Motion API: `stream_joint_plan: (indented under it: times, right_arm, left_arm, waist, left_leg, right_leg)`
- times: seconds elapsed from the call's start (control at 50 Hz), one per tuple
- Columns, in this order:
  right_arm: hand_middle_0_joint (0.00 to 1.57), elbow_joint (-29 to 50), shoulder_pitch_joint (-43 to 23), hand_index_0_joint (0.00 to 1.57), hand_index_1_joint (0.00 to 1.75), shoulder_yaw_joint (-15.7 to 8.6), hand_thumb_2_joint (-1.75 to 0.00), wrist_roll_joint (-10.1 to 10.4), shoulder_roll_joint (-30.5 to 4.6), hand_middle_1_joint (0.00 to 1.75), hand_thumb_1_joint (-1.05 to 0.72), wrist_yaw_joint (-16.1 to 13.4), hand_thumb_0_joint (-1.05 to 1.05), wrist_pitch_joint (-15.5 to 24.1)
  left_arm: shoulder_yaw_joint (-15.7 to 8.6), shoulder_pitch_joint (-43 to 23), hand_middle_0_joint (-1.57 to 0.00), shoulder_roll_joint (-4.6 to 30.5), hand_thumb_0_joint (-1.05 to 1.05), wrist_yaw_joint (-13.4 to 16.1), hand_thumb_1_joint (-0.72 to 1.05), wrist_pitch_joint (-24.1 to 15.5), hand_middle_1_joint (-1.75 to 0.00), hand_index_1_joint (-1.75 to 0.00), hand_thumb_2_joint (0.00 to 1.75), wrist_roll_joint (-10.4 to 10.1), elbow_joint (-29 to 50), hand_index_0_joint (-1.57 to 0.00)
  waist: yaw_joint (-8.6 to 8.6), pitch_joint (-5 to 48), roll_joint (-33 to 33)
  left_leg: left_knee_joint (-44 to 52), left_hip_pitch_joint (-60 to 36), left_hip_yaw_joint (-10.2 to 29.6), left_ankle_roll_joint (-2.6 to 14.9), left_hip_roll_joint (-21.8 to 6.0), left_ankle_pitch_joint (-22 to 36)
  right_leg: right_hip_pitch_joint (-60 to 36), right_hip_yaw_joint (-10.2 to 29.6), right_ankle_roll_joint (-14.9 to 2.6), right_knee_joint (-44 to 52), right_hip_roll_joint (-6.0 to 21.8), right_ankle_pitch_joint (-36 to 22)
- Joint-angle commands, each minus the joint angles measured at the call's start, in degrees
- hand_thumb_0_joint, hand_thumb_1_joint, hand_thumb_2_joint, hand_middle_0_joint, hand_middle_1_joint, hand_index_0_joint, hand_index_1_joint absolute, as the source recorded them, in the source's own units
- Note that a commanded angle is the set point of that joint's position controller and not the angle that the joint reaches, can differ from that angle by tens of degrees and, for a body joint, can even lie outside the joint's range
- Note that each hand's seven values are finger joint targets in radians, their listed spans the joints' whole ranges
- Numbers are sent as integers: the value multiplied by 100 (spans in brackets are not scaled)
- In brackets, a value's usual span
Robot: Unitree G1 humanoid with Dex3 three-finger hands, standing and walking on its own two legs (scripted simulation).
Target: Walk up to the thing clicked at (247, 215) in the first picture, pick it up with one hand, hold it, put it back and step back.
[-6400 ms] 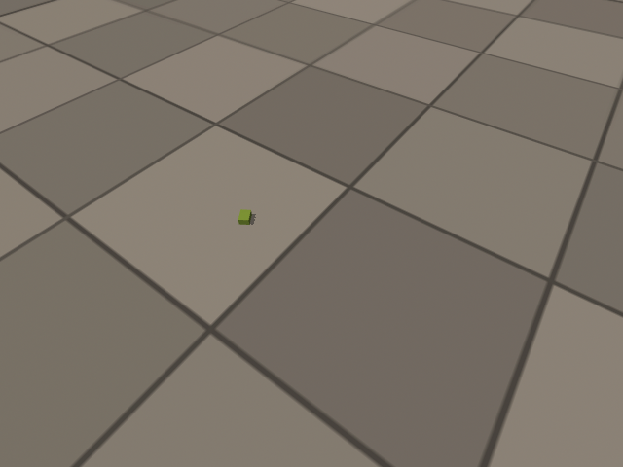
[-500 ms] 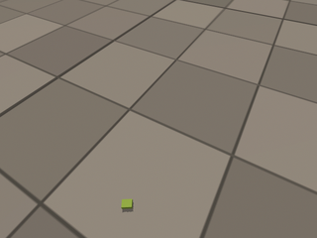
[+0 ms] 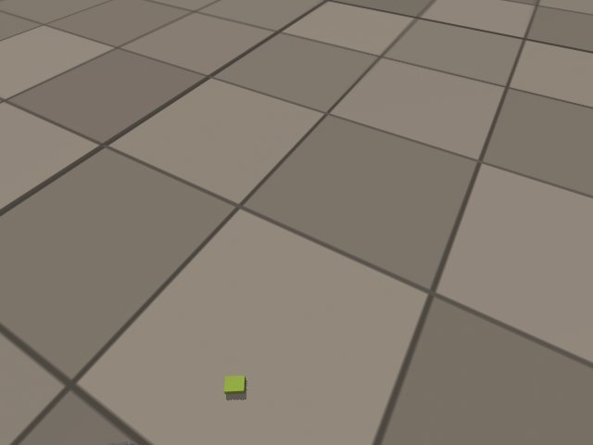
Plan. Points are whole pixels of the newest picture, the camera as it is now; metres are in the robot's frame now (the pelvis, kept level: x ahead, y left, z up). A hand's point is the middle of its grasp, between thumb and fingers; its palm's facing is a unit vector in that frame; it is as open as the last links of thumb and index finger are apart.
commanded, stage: stand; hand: left
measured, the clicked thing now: (235, 384) +0.42 +0.23 -0.77
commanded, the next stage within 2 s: none
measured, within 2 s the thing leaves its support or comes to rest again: neither
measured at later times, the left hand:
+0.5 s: hand out of the picture +0.08 +0.25 -0.16, palm faces -0.03 -0.95 -0.33, open 7.4 cm
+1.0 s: hand out of the picture +0.09 +0.25 -0.16, palm faces -0.01 -0.94 -0.33, open 7.4 cm
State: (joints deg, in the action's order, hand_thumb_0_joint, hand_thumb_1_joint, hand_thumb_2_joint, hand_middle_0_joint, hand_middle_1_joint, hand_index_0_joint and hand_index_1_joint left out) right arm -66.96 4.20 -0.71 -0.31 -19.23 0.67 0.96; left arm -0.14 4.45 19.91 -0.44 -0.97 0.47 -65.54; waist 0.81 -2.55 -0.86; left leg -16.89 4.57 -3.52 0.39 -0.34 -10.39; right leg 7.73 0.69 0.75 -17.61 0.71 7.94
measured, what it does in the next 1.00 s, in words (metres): stands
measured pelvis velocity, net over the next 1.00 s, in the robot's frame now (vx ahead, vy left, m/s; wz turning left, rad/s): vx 0.02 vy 0.00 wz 0.02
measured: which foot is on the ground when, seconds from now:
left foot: down 0.00-1.00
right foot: down 0.00-1.00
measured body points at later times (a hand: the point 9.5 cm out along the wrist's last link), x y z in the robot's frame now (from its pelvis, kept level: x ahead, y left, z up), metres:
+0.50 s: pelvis +0.01 +0.00 +0.00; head +0.02 +0.01 +0.45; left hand +0.08 +0.30 -0.14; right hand +0.08 -0.30 -0.13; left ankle -0.01 +0.11 -0.75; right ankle +0.02 -0.13 -0.75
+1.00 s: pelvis +0.02 +0.00 +0.00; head +0.03 +0.00 +0.45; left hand +0.10 +0.30 -0.13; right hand +0.11 -0.30 -0.13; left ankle -0.01 +0.11 -0.75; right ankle +0.02 -0.13 -0.75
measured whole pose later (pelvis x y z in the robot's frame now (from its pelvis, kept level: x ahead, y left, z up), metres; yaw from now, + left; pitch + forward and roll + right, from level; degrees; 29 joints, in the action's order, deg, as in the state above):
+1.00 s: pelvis +0.02 +0.00 +0.00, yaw +1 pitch -2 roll +0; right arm -66.0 4.8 -0.1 -0.2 -19.6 0.4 1.0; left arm 0.2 5.4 20.0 -0.3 -0.8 0.6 -65.2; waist 0.4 -2.3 -0.3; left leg -16.0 3.2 -2.3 0.3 -0.1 -11.3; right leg 5.9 -0.5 0.8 -16.8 1.0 9.3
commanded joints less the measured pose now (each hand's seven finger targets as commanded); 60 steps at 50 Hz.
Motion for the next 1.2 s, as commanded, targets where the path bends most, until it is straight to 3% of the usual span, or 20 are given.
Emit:
stream_joint_plan:
  times: [0.0,0.22,0.34,0.46,0.52,0.58,0.86,1.08,1.18]
  right_arm:
    - [20,321,-323,20,30,-209,-90,-14,-1207,30,-90,-90,0,104]
    - [20,330,-235,20,30,-209,-90,-26,-1215,30,-90,-84,0,91]
    - [20,343,-276,20,30,-201,-90,-19,-1236,30,-90,-76,0,79]
    - [20,331,-280,20,30,-193,-90,-14,-1246,30,-90,-79,0,93]
    - [20,349,-222,20,30,-201,-90,-13,-1262,30,-90,-86,0,108]
    - [20,351,-204,20,30,-194,-90,-11,-1243,30,-90,-100,0,103]
    - [20,382,-204,20,30,-168,-90,0,-1281,30,-90,-120,0,108]
    - [20,435,-147,20,30,-184,-90,-15,-1290,30,-90,-135,0,103]
    - [20,431,-166,20,30,-174,-90,-1,-1266,30,-90,-119,0,80]
  left_arm:
    - [-206,-214,-20,1207,0,103,90,-116,-30,-30,90,-28,319,-20]
    - [-184,-241,-20,1226,0,121,90,-128,-30,-30,90,-21,370,-20]
    - [-184,-172,-20,1212,0,110,90,-111,-30,-30,90,-11,325,-20]
    - [-158,-117,-20,1168,0,103,90,-102,-30,-30,90,-10,319,-20]
    - [-166,-100,-20,1209,0,111,90,-119,-30,-30,90,-4,344,-20]
    - [-168,-117,-20,1217,0,118,90,-116,-30,-30,90,-8,332,-20]
    - [-174,-67,-20,1188,0,105,90,-78,-30,-30,90,-13,319,-20]
    - [-182,-120,-20,1211,0,124,90,-91,-30,-30,90,-4,362,-20]
    - [-167,-70,-20,1198,0,122,90,-89,-30,-30,90,-17,327,-20]
  waist:
    - [-54,444,106]
    - [2,484,83]
    - [-31,345,129]
    - [-62,366,127]
    - [-50,603,120]
    - [-33,660,74]
    - [-94,441,129]
    - [-58,583,89]
    - [-63,386,85]
  left_leg:
    - [347,-49,651,36,-792,642]
    - [307,-33,645,34,-780,754]
    - [396,110,685,70,-766,266]
    - [350,38,702,34,-760,514]
    - [276,-112,711,45,-814,1067]
    - [237,-181,693,50,-818,1203]
    - [336,-113,713,28,-798,1065]
    - [239,-256,662,38,-808,1409]
    - [304,-159,685,24,-782,1083]
  right_leg:
    - [-107,550,-139,256,680,-678]
    - [-172,527,-141,284,698,-761]
    - [-137,527,-136,339,691,-372]
    - [-107,495,-147,331,674,-425]
    - [-319,472,-175,199,728,-964]
    - [-354,431,-164,184,724,-1096]
    - [-310,419,-154,256,720,-857]
    - [-376,403,-173,202,750,-1233]
    - [-291,410,-155,298,729,-964]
